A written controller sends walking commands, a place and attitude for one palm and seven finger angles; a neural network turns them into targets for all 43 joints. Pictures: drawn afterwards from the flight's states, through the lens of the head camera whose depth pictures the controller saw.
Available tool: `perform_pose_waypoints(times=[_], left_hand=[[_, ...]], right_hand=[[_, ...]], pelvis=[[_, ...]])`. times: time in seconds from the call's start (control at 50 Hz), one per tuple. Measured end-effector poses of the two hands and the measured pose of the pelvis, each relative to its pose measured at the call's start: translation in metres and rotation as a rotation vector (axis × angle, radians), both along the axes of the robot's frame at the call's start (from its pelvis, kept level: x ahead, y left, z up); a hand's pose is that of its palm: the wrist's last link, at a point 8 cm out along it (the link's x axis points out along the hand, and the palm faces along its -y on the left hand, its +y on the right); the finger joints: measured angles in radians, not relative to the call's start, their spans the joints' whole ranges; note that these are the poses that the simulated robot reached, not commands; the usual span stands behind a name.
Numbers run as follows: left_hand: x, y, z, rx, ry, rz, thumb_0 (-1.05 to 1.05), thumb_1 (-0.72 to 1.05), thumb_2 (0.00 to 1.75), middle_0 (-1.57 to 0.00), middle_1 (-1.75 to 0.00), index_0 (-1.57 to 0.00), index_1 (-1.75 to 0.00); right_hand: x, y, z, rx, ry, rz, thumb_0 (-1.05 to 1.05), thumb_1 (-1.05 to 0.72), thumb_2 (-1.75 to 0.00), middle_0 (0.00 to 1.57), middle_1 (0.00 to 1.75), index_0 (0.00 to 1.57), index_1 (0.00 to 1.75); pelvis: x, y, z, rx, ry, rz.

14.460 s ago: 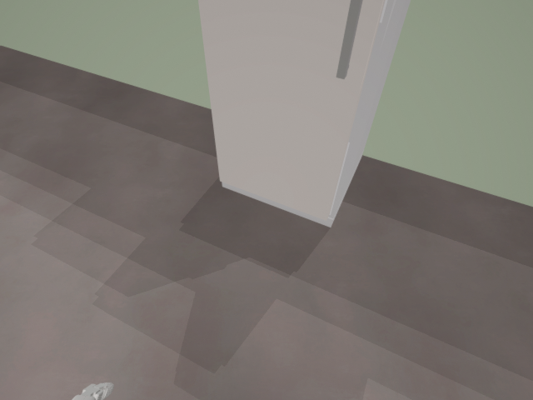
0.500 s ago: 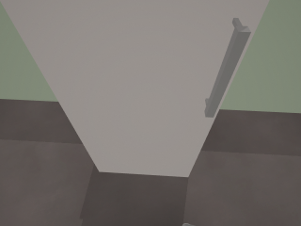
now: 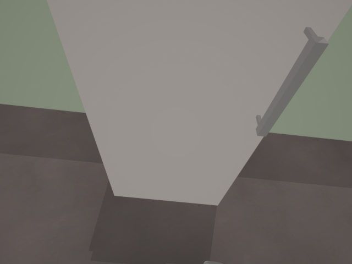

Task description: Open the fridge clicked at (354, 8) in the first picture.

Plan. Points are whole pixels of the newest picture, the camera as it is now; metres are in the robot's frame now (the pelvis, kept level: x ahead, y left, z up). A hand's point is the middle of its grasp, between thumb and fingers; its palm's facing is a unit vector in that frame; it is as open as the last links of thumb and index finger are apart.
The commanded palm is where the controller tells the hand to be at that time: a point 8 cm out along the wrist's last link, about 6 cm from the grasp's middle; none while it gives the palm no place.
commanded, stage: come to a stop and stand still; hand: right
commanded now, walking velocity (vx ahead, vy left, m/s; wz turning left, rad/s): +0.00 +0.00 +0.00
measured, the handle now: (281, 89) +0.48 -0.21 +0.17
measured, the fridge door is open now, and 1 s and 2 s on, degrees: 0 0 0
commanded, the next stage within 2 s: look again from close up in 0.86 s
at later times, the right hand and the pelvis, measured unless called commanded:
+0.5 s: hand out of the picture -0.06 -0.14 -0.16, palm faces +0.06 +0.98 -0.18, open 7.3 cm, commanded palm none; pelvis -0.05 +0.02 +0.01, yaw +0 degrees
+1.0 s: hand out of the picture -0.06 -0.16 -0.17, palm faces +0.03 +0.99 -0.17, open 7.3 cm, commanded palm none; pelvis -0.05 +0.00 +0.00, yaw +0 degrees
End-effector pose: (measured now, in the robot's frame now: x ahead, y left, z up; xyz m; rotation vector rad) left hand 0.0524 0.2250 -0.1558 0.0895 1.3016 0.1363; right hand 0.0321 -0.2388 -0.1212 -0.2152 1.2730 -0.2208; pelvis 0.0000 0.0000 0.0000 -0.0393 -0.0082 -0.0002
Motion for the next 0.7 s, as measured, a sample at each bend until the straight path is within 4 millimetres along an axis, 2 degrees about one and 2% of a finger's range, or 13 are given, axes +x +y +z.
perform_pose_waypoints(times=[0.06, 0.18, 0.26, 0.52, 0.7], left_hand=[[-0.017, 0.007, 0.005, 0.009, 0.027, 0.006, 0.0, 0.91, 0.9, -0.2, -0.3, -0.2, -0.3], [-0.048, 0.013, 0.01, 0.045, 0.067, 0.0, 0.01, 0.92, 0.9, -0.2, -0.3, -0.2, -0.3], [-0.071, 0.013, 0.017, 0.051, 0.094, -0.013, 0.01, 0.92, 0.9, -0.2, -0.3, -0.2, -0.3], [-0.139, -0.007, 0.015, -0.018, 0.177, 0.0, 0.0, 0.91, 0.9, -0.2, -0.3, -0.2, -0.3], [-0.184, -0.016, 0.02, -0.024, 0.267, 0.03, 0.0, 0.91, 0.9, -0.2, -0.3, -0.2, -0.3]], right_hand=[[-0.006, 0.015, -0.003, 0.03, 0.002, 0.004, 0.01, -0.92, -0.9, 0.2, 0.3, 0.2, 0.3], [-0.031, 0.027, -0.018, 0.073, 0.04, -0.025, 0.01, -0.94, -0.9, 0.2, 0.3, 0.2, 0.3], [-0.049, 0.034, -0.018, 0.092, 0.067, -0.043, 0.01, -0.94, -0.9, 0.2, 0.3, 0.2, 0.3], [-0.097, 0.048, -0.014, 0.117, 0.126, -0.048, 0.01, -0.92, -0.9, 0.2, 0.3, 0.2, 0.3], [-0.107, 0.052, -0.018, 0.138, 0.133, -0.056, 0.01, -0.91, -0.9, 0.2, 0.3, 0.2, 0.3]], pelvis=[[-0.004, 0.007, 0.003, 0.002, 0.006, 0.002], [-0.016, 0.016, 0.0, 0.029, 0.006, -0.007], [-0.025, 0.02, 0.006, 0.025, -0.015, 0.002], [-0.048, 0.023, 0.01, 0.029, -0.026, 0.002], [-0.053, 0.02, 0.01, 0.031, -0.014, -0.002]])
